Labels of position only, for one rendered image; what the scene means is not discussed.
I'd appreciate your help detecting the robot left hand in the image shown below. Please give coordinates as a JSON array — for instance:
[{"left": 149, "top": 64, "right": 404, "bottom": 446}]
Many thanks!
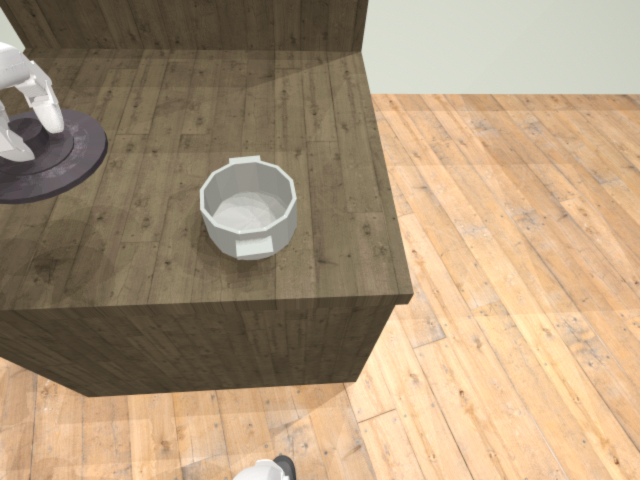
[{"left": 0, "top": 42, "right": 64, "bottom": 162}]

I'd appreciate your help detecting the table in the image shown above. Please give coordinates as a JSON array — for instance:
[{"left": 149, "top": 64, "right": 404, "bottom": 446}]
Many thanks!
[{"left": 0, "top": 0, "right": 414, "bottom": 397}]

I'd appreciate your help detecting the robot left shin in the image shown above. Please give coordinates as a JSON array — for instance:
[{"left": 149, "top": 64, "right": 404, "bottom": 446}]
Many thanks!
[{"left": 255, "top": 459, "right": 283, "bottom": 472}]

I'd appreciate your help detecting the lid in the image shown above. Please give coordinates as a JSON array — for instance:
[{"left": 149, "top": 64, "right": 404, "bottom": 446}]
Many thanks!
[{"left": 0, "top": 109, "right": 108, "bottom": 204}]

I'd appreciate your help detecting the robot left foot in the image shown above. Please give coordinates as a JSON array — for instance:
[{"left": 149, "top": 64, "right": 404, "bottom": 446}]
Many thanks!
[{"left": 273, "top": 455, "right": 296, "bottom": 480}]

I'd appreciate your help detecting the knob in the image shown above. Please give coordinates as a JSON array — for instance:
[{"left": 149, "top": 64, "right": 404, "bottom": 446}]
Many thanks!
[{"left": 7, "top": 118, "right": 49, "bottom": 152}]

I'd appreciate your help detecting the pot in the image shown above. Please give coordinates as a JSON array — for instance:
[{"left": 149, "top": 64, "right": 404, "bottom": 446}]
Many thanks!
[{"left": 200, "top": 155, "right": 297, "bottom": 260}]

